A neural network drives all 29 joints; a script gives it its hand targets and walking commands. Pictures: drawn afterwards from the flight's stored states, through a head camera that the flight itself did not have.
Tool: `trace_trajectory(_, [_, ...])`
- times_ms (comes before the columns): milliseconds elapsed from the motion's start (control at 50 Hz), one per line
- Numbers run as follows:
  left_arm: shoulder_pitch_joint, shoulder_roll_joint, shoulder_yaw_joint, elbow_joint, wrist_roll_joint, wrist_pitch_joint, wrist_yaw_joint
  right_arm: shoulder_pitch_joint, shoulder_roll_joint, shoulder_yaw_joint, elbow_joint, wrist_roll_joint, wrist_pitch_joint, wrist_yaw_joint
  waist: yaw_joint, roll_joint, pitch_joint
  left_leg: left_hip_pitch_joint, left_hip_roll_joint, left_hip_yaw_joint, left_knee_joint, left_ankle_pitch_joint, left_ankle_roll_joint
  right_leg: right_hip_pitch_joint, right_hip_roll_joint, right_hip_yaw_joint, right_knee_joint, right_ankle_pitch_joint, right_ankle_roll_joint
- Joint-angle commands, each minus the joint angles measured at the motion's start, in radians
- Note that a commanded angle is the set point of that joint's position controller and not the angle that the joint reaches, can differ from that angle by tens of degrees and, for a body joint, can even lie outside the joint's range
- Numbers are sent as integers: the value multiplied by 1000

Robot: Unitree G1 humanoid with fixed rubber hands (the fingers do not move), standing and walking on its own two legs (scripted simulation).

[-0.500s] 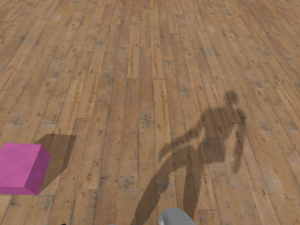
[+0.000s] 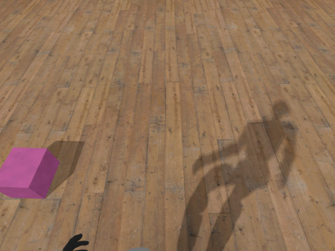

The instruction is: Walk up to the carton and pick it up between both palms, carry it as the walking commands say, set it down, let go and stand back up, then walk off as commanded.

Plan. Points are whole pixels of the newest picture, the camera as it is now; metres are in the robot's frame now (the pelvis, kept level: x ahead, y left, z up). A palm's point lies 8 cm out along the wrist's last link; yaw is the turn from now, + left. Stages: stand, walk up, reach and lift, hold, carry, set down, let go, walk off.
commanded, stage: walk off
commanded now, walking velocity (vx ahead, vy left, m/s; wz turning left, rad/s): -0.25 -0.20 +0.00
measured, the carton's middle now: (28, 172) +0.61 +0.87 -0.68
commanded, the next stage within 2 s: none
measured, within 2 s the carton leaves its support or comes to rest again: neither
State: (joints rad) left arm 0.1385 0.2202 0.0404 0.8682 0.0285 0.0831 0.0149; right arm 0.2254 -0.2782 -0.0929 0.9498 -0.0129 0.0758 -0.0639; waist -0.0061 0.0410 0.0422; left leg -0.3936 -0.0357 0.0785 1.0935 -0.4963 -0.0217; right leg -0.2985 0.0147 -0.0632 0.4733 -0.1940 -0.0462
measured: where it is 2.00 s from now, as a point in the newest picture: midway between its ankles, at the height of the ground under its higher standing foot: outside the picture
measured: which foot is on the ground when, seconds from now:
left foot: up 0.00-0.10, down 0.12-0.58, up 0.60-1.00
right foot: down 0.00-0.12, up 0.14-0.58, down 0.60-1.00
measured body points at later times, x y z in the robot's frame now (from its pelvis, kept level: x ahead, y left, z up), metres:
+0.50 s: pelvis -0.14 -0.09 +0.01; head -0.09 -0.07 +0.45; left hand -0.07 +0.19 -0.15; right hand -0.06 -0.39 -0.11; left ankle -0.10 +0.05 -0.74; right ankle -0.18 -0.29 -0.67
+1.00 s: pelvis -0.27 -0.23 -0.01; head -0.24 -0.21 +0.44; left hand -0.15 +0.01 -0.15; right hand -0.25 -0.51 -0.14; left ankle -0.33 -0.15 -0.73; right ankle -0.19 -0.28 -0.74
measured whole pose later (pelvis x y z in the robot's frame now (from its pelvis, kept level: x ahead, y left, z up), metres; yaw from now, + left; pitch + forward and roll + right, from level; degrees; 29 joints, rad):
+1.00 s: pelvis -0.27 -0.23 -0.01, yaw +1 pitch +0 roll -2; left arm 0.11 0.22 0.03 0.90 0.02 0.09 0.01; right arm 0.27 -0.24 -0.06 0.99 0.01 0.07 -0.07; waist -0.01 -0.01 0.06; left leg -0.18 0.02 0.09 0.63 -0.45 0.02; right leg -0.30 0.11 -0.11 0.40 -0.10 -0.11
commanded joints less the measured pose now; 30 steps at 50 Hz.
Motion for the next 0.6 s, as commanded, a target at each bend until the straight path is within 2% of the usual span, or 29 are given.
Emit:
trace_trajectory(0, [88,130,18,-1,-2,-4,17,106,-49,8,-23,17,-5,-11,26,-218,-96,8,62,-31,-312,-88,31,248,-304,345,-169,289,-164])
trace_trajectory(20, [107,142,26,17,-5,-7,23,152,-23,25,-13,19,-10,-13,11,-212,-118,63,98,-62,-409,-37,53,259,-305,330,-169,310,-150])
trace_trajectory(40, [84,124,21,14,-7,-3,24,172,-35,28,3,21,-14,-17,-11,-193,-90,94,122,-94,-568,43,58,269,-273,306,-144,340,-120])
trace_trajectory(60, [97,126,22,17,-12,5,21,180,-18,33,20,25,-18,-18,-3,-127,-76,121,70,9,-642,128,56,267,-222,242,-128,341,-112])
trace_trajectory(80, [111,147,24,24,-11,7,9,207,-40,31,29,13,-29,-12,-35,-68,-71,211,99,-22,-843,288,50,217,-183,207,-84,369,-86])
trace_trajectory(100, [126,161,33,16,-25,9,6,227,-112,14,26,2,-34,-13,-23,38,-84,323,251,-206,-876,267,71,-4,-82,126,7,75,-1])
trace_trajectory(120, [80,142,43,-13,-14,-2,-18,141,-227,-16,6,-6,-24,-7,-11,354,36,327,540,-449,-841,696,182,-284,48,28,279,-317,65])
trace_trajectory(140, [8,183,47,-31,20,-1,-22,165,-220,-14,2,-23,-28,-11,-82,303,32,210,621,-470,-803,903,315,-280,47,159,567,-409,67])
trace_trajectory(160, [10,156,54,-1,11,6,-38,78,-154,1,-8,-32,-34,-13,-4,131,43,115,528,-315,-800,859,277,-229,57,261,715,-329,66])
trace_trajectory(180, [65,178,61,23,-5,8,-47,-43,-183,-13,-68,-18,-33,-7,35,59,16,89,441,-208,-791,714,208,-201,69,261,774,-266,75])
trace_trajectory(200, [73,166,62,42,-7,9,-55,-96,-170,-14,-85,-17,-39,-13,66,26,53,131,380,-165,-752,765,161,-242,74,244,819,-210,93])
trace_trajectory(220, [106,128,57,44,14,10,-57,-37,-144,-11,-64,-10,-40,-17,44,101,2,146,341,-146,-731,727,141,-224,86,230,882,-152,117])
trace_trajectory(240, [109,142,62,47,12,9,-57,-15,-114,-3,-62,-6,-43,-6,36,80,-33,176,332,-133,-714,756,127,-248,91,229,929,-163,129])
trace_trajectory(280, [67,136,61,30,8,12,-49,32,-151,-13,-57,-5,-50,-3,-18,124,-16,194,334,-125,-718,733,149,-268,89,197,948,-163,170])
trace_trajectory(300, [64,106,52,27,5,14,-49,66,-141,-15,-44,-7,-57,-3,-20,116,-10,258,337,-136,-703,797,143,-294,71,195,862,-176,173])
trace_trajectory(320, [55,114,46,22,-10,18,-44,83,-171,-20,-46,-13,-61,-3,-45,136,-45,317,337,-138,-690,835,152,-301,55,182,766,-182,190])
trace_trajectory(340, [35,127,51,23,-11,21,-37,97,-157,-18,-49,-13,-60,-5,-67,161,-14,346,329,-142,-694,804,146,-309,63,163,747,-199,202])
trace_trajectory(360, [13,119,49,7,-9,28,-43,89,-175,-20,-48,-16,-59,-5,-67,200,-29,363,349,-166,-688,797,146,-302,27,161,634,-212,211])
trace_trajectory(380, [18,144,48,5,-15,30,-39,82,-179,-26,-52,-20,-56,1,-66,207,-14,324,338,-157,-694,782,142,-265,10,152,579,-218,212])
trace_trajectory(400, [61,106,34,19,-27,27,-42,95,-176,-26,-56,-31,-54,0,-68,240,-22,330,336,-155,-688,812,146,-220,14,95,488,-264,214])
trace_trajectory(420, [48,104,32,9,-28,28,-42,111,-195,-36,-47,-34,-44,2,-88,251,-60,331,337,-167,-719,655,138,-158,-18,75,424,-275,205])
trace_trajectory(440, [71,106,30,13,-31,29,-41,89,-215,-38,-56,-36,-44,11,-76,303,-49,281,347,-172,-708,732,147,-122,-25,58,370,-265,199])
trace_trajectory(460, [72,112,32,10,-28,34,-44,43,-232,-47,-61,-39,-38,11,-71,333,-55,245,355,-196,-731,670,138,-41,-47,61,290,-282,191])
trace_trajectory(480, [75,129,35,9,-27,34,-46,42,-226,-42,-59,-39,-35,19,-77,311,-87,260,357,-209,-740,624,131,-18,-29,31,229,-260,176])
trace_trajectory(500, [118,117,34,21,-29,26,-40,20,-243,-49,-65,-31,-31,16,-51,297,-61,230,365,-235,-733,607,140,4,-32,30,160,-243,159])
trace_trajectory(520, [165,135,40,39,-18,25,-38,-10,-250,-50,-60,-29,-24,7,-8,218,-24,193,392,-218,-707,621,111,59,-78,29,-20,-135,121])
trace_trajectory(540, [215,113,31,73,-6,21,-38,-13,-224,-51,-68,-16,-24,13,5,171,-68,127,335,-176,-629,584,88,189,-15,-30,-142,-49,106])
trace_trajectory(560, [236,174,44,92,8,16,-47,44,-186,-33,-65,-28,-27,13,14,-48,-39,-62,261,-132,-519,345,56,308,-81,67,-217,-28,88])
trace_trajectory(580, [194,234,50,53,0,8,-53,137,-90,-11,-60,-43,-19,12,-31,-360,-52,-188,117,-9,-261,-116,16,290,-297,272,-186,130,59])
